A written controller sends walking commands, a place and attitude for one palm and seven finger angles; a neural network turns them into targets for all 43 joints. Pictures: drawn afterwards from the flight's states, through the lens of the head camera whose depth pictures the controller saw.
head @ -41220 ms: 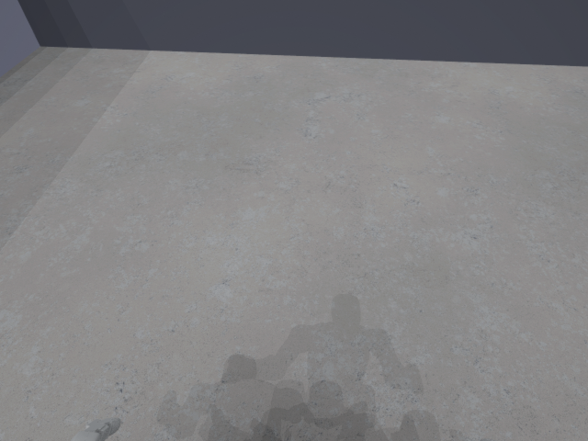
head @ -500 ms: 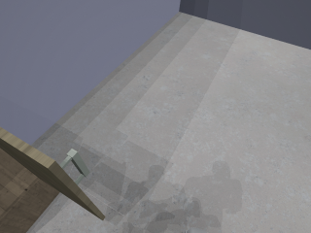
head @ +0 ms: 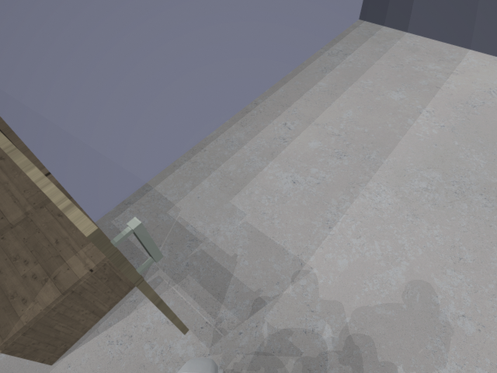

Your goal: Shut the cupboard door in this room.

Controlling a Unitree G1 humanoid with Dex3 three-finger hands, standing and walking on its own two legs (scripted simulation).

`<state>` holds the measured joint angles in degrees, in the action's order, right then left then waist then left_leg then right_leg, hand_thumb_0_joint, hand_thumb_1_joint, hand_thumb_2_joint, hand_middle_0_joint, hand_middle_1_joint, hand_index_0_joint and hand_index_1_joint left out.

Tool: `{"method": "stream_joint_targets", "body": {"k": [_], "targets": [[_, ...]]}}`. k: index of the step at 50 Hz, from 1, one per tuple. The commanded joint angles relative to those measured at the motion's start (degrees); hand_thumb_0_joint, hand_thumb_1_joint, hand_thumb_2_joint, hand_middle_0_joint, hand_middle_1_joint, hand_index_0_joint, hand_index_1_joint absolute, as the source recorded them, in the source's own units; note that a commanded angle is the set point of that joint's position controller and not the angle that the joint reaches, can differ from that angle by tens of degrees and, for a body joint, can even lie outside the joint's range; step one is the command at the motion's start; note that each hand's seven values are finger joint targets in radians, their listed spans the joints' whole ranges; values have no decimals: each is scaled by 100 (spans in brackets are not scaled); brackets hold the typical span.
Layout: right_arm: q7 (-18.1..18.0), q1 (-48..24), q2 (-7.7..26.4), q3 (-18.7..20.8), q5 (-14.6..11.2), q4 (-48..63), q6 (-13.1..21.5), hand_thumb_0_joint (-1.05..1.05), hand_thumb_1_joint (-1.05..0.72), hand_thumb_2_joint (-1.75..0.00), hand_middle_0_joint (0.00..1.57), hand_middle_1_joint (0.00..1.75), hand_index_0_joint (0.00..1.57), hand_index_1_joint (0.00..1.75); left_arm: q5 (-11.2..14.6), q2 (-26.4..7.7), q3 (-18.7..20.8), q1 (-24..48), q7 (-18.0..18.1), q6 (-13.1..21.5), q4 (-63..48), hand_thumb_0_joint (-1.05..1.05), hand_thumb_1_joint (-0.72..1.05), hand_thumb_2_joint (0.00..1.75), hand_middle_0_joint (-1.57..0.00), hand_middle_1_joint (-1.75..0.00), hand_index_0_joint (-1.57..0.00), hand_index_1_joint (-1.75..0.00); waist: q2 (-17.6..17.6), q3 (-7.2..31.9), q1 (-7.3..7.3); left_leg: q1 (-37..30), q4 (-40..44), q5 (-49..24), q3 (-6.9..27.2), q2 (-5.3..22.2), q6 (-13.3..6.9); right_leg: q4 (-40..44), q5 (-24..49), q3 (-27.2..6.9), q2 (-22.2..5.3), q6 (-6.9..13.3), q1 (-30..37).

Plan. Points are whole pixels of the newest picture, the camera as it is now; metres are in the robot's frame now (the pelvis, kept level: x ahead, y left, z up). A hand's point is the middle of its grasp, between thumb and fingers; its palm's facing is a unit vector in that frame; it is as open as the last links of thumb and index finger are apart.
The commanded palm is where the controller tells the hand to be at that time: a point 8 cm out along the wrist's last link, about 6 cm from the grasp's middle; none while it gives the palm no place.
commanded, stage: turn or walk to find it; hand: left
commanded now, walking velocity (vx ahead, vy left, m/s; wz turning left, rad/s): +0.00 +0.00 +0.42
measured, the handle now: (138, 249) +0.33 +0.24 -0.05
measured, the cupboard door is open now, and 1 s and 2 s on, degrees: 91 91 91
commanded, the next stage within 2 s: stand and wait in 0.70 s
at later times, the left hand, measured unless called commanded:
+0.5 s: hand out of the picture +0.01 +0.27 -0.17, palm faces +0.26 -0.94 -0.22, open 7.4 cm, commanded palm none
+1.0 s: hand out of the picture -0.03 +0.19 -0.16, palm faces +0.40 -0.88 -0.25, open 7.3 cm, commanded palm none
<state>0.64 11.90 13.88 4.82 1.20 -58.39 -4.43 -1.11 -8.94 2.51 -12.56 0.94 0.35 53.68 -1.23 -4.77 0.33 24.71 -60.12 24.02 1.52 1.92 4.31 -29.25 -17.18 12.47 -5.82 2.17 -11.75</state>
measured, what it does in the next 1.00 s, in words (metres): steps on the spot, turning left: left foot, then right foot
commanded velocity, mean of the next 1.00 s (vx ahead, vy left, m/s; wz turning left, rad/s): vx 0.00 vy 0.00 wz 0.29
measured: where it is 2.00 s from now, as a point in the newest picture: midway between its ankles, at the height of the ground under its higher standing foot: outside the picture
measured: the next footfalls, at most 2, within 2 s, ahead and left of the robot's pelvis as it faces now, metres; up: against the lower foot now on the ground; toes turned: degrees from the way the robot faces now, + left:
left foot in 0.18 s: +0.02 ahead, +0.14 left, +0.00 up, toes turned +10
right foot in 0.70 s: +0.05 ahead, -0.08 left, +0.00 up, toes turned +12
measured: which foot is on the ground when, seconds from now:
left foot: up 0.00-0.16, down 0.18-0.70, up 0.72-1.00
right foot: down 0.00-0.18, up 0.20-0.68, down 0.70-1.00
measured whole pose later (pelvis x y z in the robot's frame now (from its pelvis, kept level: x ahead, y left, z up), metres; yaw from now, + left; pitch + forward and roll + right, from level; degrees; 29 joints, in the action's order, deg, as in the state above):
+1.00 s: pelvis -0.01 +0.00 +0.00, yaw +21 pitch +0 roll +2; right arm -0.1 11.9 12.3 4.1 1.1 -59.4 -3.0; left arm -1.4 -9.0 2.5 -13.5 1.1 0.4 56.3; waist -0.9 -3.8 -0.9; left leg 19.4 -48.1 25.0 0.7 1.8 3.2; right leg -28.9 -16.4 7.7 -4.2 1.5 -12.3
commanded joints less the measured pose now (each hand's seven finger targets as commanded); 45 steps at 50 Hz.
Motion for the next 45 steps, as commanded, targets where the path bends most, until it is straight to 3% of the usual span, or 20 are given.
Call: {"method": "stream_joint_targets", "body": {"k": [1, 5, 7, 8, 9, 10, 11, 13, 17, 26, 30, 32, 33, 34, 35, 36, 37, 39, 41, 45], "targets": [[4, -545, 104, -56, -53, 558, 195, 0, -90, -90, 20, 30, 20, 30, -54, -1320, 331, -598, 84, 45, -159, 0, 90, 90, -20, -30, -20, -30, 1126, 487, -363, 234, 1025, 257, -380, -18, -17, 733, 3134, -931, -1479, 547, 918], [-13, -489, 118, -95, -83, 599, 278, 0, -90, -90, 20, 30, 20, 30, -57, -1430, 369, -583, 73, 10, -80, 0, 90, 90, -20, -30, -20, -30, 1249, 689, -312, -332, 2136, 70, -638, -104, -129, 365, 3378, -809, -1522, 477, 975], [-14, -187, 223, -75, -72, 527, 329, 0, -90, -90, 20, 30, 20, 30, -7, -1453, 381, -402, 64, -11, -61, 0, 90, 90, -20, -30, -20, -30, 1139, 825, -75, -1152, 3155, -850, -719, -94, -201, -96, 2965, -495, -1430, 168, 611], [-13, 85, 474, -24, -60, 473, 382, 0, -90, -90, 20, 30, 20, 30, 42, -1346, 363, -347, 50, -44, -102, 0, 90, 90, -20, -30, -20, -30, 548, 1007, 114, -1996, 3791, -1716, -436, 137, -315, -757, 2357, -252, -1235, -106, 25], [-39, 346, 1029, 115, -14, 488, 430, 0, -90, -90, 20, 30, 20, 30, 74, -1003, 297, -389, 20, -75, -248, 0, 90, 90, -20, -30, -20, -30, -1070, 1212, 231, -2936, 4014, -3310, 1333, 1452, -881, -1950, -105, -4, -447, -534, -1335], [-98, 580, 1376, 186, -54, 419, 368, 0, -90, -90, 20, 30, 20, 30, 57, -759, 160, -64, 34, -137, -393, 0, 90, 90, -20, -30, -20, -30, -1664, 1054, 357, -2737, 4079, -5115, 1996, 2237, -1527, -2746, -2244, -434, -101, -695, -1914], [-128, 481, 1242, 143, -36, 364, 332, 0, -90, -90, 20, 30, 20, 30, 28, -935, 184, 77, 72, -205, -344, 0, 90, 90, -20, -30, -20, -30, -1136, 904, 344, -2406, 4055, -4399, 1625, 2210, -1691, -3178, -2112, -820, -205, -600, -1791], [-209, -111, 965, 67, 0, 516, 345, 0, -90, -90, 20, 30, 20, 30, 20, -974, 239, 245, 32, -258, -194, 0, 90, 90, -20, -30, -20, -30, -1178, 261, 148, -1632, 4243, -3299, 1387, 1613, -1529, -3416, -1381, -1038, -213, -624, -1890], [-198, -293, 817, 11, -32, 600, 415, 0, -90, -90, 20, 30, 20, 30, 8, -922, 236, -99, -48, -245, -5, 0, 90, 90, -20, -30, -20, -30, -618, 329, -61, -1651, 4290, -2965, 839, 1101, -1222, -3489, -545, -994, -65, -722, -1823], [-173, 162, 812, 98, 8, 555, 387, 0, -90, -90, 20, 30, 20, 30, 41, -818, 188, 469, -8, -218, -334, 0, 90, 90, -20, -30, -20, -30, -809, 475, 149, -1773, 4147, -2942, 1497, 1116, -1433, -2262, -837, -1058, 126, -760, -1604], [-166, 75, 796, 125, 24, 582, 356, 0, -90, -90, 20, 30, 20, 30, 82, -745, 164, 325, 7, -145, -348, 0, 90, 90, -20, -30, -20, -30, -842, 657, 59, -1449, 3805, -3418, 1749, 987, -1403, -1040, -716, -957, 386, -656, -777], [-155, 25, 741, 140, -15, 599, 349, 0, -90, -90, 20, 30, 20, 30, 101, -794, 178, -8, 27, -77, -271, 0, 90, 90, -20, -30, -20, -30, -706, 892, -112, -1155, 3419, -3351, 1708, 775, -1192, 87, 167, -905, 418, -613, 30], [-138, 36, 622, 121, -55, 597, 361, 0, -90, -90, 20, 30, 20, 30, 87, -927, 201, -191, 46, -16, -221, 0, 90, 90, -20, -30, -20, -30, -386, 1006, -210, -755, 3082, -2790, 1555, 502, -916, 851, 799, -1070, 187, -565, 705], [-94, 123, 308, 90, -107, 643, 376, 0, -90, -90, 20, 30, 20, 30, 11, -1344, 285, -336, 93, 42, -206, 0, 90, 90, -20, -30, -20, -30, 746, 1190, -251, 231, 2243, -1400, 950, -40, -543, 1134, 1288, -2029, -909, -247, 1639], [-101, -59, 167, 62, -84, 826, 370, 0, -90, -90, 20, 30, 20, 30, -25, -1679, 346, -441, 108, 47, -224, 0, 90, 90, -20, -30, -20, -30, 1746, 899, -362, 886, 1013, 936, 162, -648, -248, 1121, 2396, -3033, -2145, 463, 1425], [-118, -91, 378, 124, -40, 778, 296, 0, -90, -90, 20, 30, 20, 30, 4, -1555, 305, -378, 115, 22, -258, 0, 90, 90, -20, -30, -20, -30, 1087, 748, -320, 637, 43, 1014, 416, -435, -277, 1090, 2553, -2783, -2204, 787, 655], [-105, 100, 348, 138, -10, 603, 196, 0, -90, -90, 20, 30, 20, 30, 17, -1310, 308, -19, 141, 48, -313, 0, 90, 90, -20, -30, -20, -30, 1170, 551, -122, 566, -456, 663, 581, -282, -258, 1257, 1804, -2492, -1882, 747, 168], [-61, 311, 285, 135, 4, 373, 137, 0, -90, -90, 20, 30, 20, 30, 28, -1068, 235, 428, 143, 8, -385, 0, 90, 90, -20, -30, -20, -30, 965, 224, 90, 544, -842, 102, 396, -158, -214, 1268, 1300, -1948, -1376, 515, -112], [-47, 354, 160, 78, -2, 287, 162, 0, -90, -90, 20, 30, 20, 30, 1, -952, 205, 323, 121, 68, -346, 0, 90, 90, -20, -30, -20, -30, 1066, 181, 71, 451, -644, -174, 209, -122, -149, 1174, 1714, -1504, -1130, 386, -79], [-56, 77, 32, -1, -19, 277, 205, 0, -90, -90, 20, 30, 20, 30, -37, -1022, 206, -203, 100, 70, -120, 0, 90, 90, -20, -30, -20, -30, 1131, 181, -160, 98, 519, -7, -133, -72, -79, 1133, 2053, -1450, -1061, 469, 156]]}}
